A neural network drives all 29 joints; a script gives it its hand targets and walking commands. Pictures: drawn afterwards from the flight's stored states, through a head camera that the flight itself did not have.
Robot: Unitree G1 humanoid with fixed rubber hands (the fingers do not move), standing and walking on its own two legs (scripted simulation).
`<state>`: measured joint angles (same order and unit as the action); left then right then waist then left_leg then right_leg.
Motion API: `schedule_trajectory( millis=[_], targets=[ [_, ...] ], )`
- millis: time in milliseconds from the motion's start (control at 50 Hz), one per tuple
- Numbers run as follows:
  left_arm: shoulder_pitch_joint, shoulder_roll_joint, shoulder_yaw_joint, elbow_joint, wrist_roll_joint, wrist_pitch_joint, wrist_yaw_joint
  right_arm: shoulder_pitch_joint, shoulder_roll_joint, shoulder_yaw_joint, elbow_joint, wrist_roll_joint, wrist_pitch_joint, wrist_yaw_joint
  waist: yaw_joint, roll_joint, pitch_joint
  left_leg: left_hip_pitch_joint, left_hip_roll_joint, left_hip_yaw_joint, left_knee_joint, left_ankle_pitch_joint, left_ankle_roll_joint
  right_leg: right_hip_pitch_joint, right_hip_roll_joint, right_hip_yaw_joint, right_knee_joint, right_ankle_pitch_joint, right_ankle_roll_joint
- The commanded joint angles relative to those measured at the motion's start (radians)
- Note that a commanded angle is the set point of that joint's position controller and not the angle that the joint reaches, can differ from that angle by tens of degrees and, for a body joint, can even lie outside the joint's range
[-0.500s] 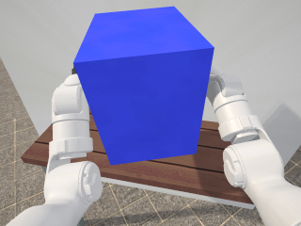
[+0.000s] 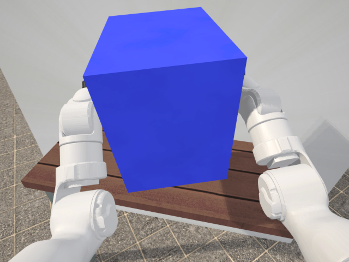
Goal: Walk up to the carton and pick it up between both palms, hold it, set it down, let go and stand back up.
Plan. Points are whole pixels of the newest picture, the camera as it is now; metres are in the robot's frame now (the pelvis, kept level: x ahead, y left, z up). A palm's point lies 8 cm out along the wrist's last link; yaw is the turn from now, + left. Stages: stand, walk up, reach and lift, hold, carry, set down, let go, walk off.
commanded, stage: hold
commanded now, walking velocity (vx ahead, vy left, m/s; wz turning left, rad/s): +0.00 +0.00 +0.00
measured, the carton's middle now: (166, 95) +0.37 +0.00 +0.25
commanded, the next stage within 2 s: none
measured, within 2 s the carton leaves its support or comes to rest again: neither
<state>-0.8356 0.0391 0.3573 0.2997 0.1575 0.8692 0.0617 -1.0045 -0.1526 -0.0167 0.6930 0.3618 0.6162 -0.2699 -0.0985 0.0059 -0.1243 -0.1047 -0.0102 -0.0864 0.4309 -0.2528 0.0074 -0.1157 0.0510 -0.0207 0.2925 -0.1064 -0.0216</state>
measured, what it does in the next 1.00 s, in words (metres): stands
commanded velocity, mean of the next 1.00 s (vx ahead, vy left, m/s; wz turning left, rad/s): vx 0.00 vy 0.00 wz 0.00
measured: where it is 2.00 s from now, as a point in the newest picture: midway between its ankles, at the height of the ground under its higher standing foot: outside the picture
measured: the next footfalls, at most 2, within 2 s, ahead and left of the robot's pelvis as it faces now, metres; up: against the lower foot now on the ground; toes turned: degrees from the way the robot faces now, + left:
none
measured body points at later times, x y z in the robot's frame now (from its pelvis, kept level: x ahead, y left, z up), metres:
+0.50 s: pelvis +0.00 +0.01 +0.00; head -0.08 +0.02 +0.44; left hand +0.39 +0.15 +0.26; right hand +0.38 -0.15 +0.28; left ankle -0.01 +0.11 -0.75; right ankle +0.04 -0.11 -0.75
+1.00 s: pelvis +0.00 +0.00 +0.00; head -0.08 +0.01 +0.44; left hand +0.39 +0.15 +0.26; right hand +0.39 -0.15 +0.28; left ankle -0.01 +0.11 -0.75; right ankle +0.04 -0.11 -0.75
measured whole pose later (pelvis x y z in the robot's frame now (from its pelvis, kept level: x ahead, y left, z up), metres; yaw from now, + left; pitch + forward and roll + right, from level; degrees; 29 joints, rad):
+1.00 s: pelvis +0.00 +0.00 +0.00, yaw +0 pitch -5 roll -2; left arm -0.85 0.04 0.36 0.31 0.17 0.88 0.06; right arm -1.00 -0.16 -0.01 0.70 0.36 0.62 -0.27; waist -0.09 0.01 -0.12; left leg -0.09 -0.01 -0.09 0.43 -0.25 0.01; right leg -0.10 0.05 -0.01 0.29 -0.11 -0.02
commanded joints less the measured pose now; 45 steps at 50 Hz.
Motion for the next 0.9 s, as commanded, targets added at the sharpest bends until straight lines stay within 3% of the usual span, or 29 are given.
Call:
schedule_trajectory(
  millis=[0,180,280,420,600,880],
  targets=[
    [-0.931,-0.589,-0.477,-0.136,-0.134,-0.078,-0.157,-0.842,0.776,0.298,-0.342,0.174,-0.005,0.097,0.001,0.041,-0.379,-0.093,-0.033,0.020,-0.088,0.246,-0.051,0.295,0.013,0.033,0.018,0.217,0.056],
    [-0.952,-0.597,-0.472,-0.100,-0.132,-0.082,-0.160,-0.860,0.777,0.285,-0.317,0.158,-0.001,0.103,0.000,0.029,-0.336,-0.106,-0.026,0.021,-0.104,0.195,-0.048,0.260,0.018,0.029,0.012,0.161,0.051],
    [-0.951,-0.614,-0.496,-0.137,-0.148,-0.085,-0.154,-0.858,0.778,0.298,-0.337,0.176,-0.004,0.106,-0.008,0.047,-0.398,-0.065,-0.025,0.016,-0.079,0.270,-0.058,0.279,0.020,0.032,0.022,0.220,0.049],
    [-0.963,-0.614,-0.479,-0.099,-0.138,-0.082,-0.152,-0.857,0.767,0.264,-0.279,0.151,-0.005,0.117,-0.006,0.047,-0.333,-0.105,-0.015,0.015,-0.109,0.195,-0.054,0.248,0.023,0.026,0.010,0.125,0.040],
    [-0.967,-0.622,-0.500,-0.143,-0.146,-0.083,-0.147,-0.841,0.765,0.279,-0.290,0.179,-0.005,0.115,-0.015,0.077,-0.377,-0.067,-0.020,0.013,-0.081,0.276,-0.069,0.268,0.024,0.032,0.018,0.196,0.041],
    [-0.932,-0.599,-0.472,-0.120,-0.132,-0.079,-0.160,-0.856,0.781,0.302,-0.337,0.174,-0.007,0.102,0.002,0.028,-0.369,-0.092,-0.031,0.020,-0.093,0.238,-0.046,0.290,0.015,0.033,0.019,0.219,0.058]
  ],
)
